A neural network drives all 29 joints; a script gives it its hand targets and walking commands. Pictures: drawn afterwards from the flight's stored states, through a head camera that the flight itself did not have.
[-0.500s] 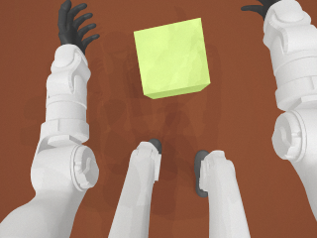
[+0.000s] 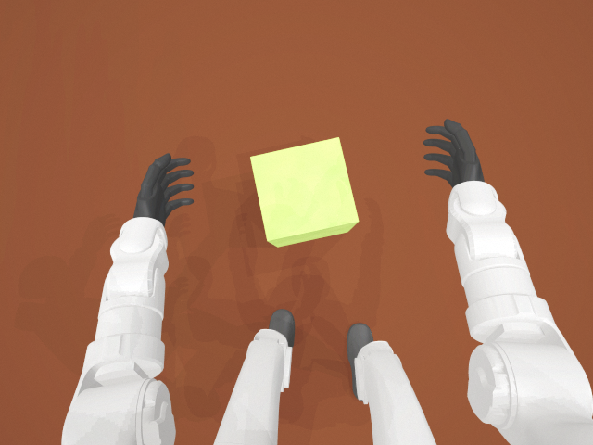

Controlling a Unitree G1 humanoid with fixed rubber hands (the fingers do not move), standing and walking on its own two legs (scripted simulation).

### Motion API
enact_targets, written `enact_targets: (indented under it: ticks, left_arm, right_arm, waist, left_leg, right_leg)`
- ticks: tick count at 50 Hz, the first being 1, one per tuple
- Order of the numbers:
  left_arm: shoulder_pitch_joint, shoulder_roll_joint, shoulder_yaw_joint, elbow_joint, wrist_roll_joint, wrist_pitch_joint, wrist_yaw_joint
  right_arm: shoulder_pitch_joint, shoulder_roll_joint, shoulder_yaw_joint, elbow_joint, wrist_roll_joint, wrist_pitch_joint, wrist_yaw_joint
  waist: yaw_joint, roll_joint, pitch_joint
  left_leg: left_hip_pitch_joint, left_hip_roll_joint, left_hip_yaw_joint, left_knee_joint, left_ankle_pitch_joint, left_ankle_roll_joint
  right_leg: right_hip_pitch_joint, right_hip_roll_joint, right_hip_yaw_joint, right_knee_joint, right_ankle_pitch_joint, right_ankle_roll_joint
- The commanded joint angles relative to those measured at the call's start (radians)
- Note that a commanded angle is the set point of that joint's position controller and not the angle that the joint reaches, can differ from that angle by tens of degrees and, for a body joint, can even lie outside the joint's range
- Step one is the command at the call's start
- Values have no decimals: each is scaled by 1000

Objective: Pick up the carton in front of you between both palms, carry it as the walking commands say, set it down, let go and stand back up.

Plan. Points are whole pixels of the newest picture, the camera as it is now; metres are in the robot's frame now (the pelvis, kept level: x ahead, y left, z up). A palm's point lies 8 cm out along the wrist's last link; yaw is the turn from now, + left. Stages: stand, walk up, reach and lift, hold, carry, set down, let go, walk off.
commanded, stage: let go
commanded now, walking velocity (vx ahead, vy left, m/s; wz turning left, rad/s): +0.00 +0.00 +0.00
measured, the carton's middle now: (304, 198) +0.50 +0.06 -0.57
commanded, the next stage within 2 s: stand in 1.12 s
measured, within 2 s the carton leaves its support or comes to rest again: neither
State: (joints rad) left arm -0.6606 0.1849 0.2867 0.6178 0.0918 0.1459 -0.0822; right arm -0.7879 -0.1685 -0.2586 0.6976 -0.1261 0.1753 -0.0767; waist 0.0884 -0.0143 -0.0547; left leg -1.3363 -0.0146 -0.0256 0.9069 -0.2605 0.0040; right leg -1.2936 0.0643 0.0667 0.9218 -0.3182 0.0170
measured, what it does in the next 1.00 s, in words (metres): rises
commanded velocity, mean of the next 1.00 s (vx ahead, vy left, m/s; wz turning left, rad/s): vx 0.00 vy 0.00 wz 0.00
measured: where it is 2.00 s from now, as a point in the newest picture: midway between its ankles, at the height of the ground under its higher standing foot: (320, 367)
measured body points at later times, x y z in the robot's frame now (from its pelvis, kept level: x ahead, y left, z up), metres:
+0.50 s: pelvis +0.06 +0.00 +0.07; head +0.16 -0.01 +0.51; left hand +0.24 +0.24 -0.01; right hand +0.31 -0.21 -0.02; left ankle +0.06 +0.11 -0.66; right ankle +0.03 -0.12 -0.66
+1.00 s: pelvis +0.07 -0.02 +0.08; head +0.07 -0.01 +0.53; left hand +0.23 +0.23 +0.01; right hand +0.25 -0.24 +0.01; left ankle +0.06 +0.11 -0.66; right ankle +0.03 -0.12 -0.66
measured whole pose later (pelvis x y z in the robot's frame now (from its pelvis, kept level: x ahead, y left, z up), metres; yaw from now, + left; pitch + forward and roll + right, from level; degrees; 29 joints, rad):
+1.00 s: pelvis +0.07 -0.02 +0.08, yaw +3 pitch -4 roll +0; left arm 0.21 0.22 0.04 0.40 0.03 0.19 -0.05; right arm 0.23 -0.21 -0.03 0.45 0.01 0.11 0.04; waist 0.00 -0.01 0.09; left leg -0.13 -0.02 -0.06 0.46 -0.26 -0.01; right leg -0.07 0.03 0.04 0.46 -0.32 -0.02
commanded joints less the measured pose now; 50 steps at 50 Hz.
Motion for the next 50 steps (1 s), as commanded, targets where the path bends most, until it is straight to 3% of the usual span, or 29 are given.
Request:
enact_targets:
  ticks: [1, 5, 16, 22, 28, 32, 40, 45, 46, 47, 48, 50]
  left_arm:
    - [6, 129, -22, -143, -14, -38, -21]
    - [174, 113, -70, -142, -51, -67, -30]
    - [595, 85, -178, -223, -106, -140, 5]
    - [777, 95, -216, -274, -119, -158, 15]
    - [842, 114, -230, -281, -120, -140, 9]
    - [852, 128, -223, -275, -109, -114, 7]
    - [859, 134, -205, -274, -74, -46, 12]
    - [854, 133, -202, -276, -68, -24, 10]
    - [852, 133, -203, -278, -68, -23, 10]
    - [812, 167, -202, -337, -46, 29, 34]
    - [831, 155, -214, -318, -55, 42, 43]
    - [832, 150, -223, -322, -68, 53, 54]
  right_arm:
    - [-68, -68, 17, -197, 9, -44, -7]
    - [106, -61, 35, -202, 23, -77, 16]
    - [562, -87, 88, -185, 64, -167, 62]
    - [744, -100, 128, -243, 84, -194, 80]
    - [878, -97, 169, -290, 98, -177, 96]
    - [938, -104, 181, -319, 110, -146, 114]
    - [963, -117, 203, -363, 134, -84, 142]
    - [956, -123, 202, -369, 131, -61, 144]
    - [958, -123, 200, -368, 129, -58, 143]
    - [1010, -121, 204, -304, 144, -87, 122]
    - [995, -129, 203, -326, 142, -92, 113]
    - [983, -135, 210, -330, 146, -94, 106]
  waist:
    - [31, -12, -830]
    - [13, -7, -712]
    - [-20, 62, -476]
    - [-33, 25, -306]
    - [-67, -33, -113]
    - [-83, -40, -24]
    - [-73, 7, 89]
    - [-73, 3, 103]
    - [-75, -1, 102]
    - [-78, 13, 53]
    - [-93, -18, 49]
    - [-85, -29, 53]
  left_leg:
    - [765, -24, 36, -65, 409, -20]
    - [869, -10, 4, -130, 394, -21]
    - [1155, 7, -39, -255, 538, -42]
    - [1184, -8, -18, -371, 465, -43]
    - [1190, -29, 8, -468, 300, -31]
    - [1232, -40, 18, -497, 248, -26]
    - [1288, -50, 29, -504, 204, -21]
    - [1304, -48, 28, -497, 211, -18]
    - [1310, -47, 28, -497, 215, -18]
    - [1274, -72, 33, -462, 196, -23]
    - [1264, -73, 30, -459, 184, -18]
    - [1246, -73, 26, -454, 183, -16]
  right_leg:
    - [415, 23, -64, -129, 243, 22]
    - [447, 13, -66, -187, 185, 14]
    - [601, 5, -55, -329, 192, -9]
    - [865, -9, -48, -437, 249, -8]
    - [1051, -32, -37, -525, 270, 1]
    - [1097, -42, -34, -557, 276, 6]
    - [1121, -53, -25, -585, 249, 4]
    - [1135, -49, -23, -577, 265, 7]
    - [1137, -47, -24, -575, 272, 8]
    - [1193, -53, -20, -539, 369, 5]
    - [1190, -51, -17, -523, 401, 10]
    - [1181, -51, -19, -513, 398, 8]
